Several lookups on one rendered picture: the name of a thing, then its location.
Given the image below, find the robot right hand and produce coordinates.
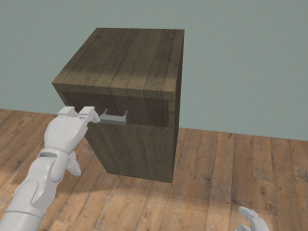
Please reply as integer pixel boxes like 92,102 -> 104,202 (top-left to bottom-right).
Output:
235,206 -> 270,231

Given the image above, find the robot left forearm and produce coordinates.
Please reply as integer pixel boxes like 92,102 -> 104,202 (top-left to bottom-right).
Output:
0,147 -> 70,231

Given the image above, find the handle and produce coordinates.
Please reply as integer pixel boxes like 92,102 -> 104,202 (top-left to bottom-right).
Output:
99,109 -> 129,126

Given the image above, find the cabinet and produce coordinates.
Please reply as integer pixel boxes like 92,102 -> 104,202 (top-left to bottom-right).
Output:
51,27 -> 185,184

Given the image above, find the robot left hand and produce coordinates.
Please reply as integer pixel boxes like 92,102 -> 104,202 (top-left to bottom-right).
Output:
44,106 -> 100,176

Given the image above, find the drawer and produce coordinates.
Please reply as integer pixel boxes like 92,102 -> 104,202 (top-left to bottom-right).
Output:
63,90 -> 168,128

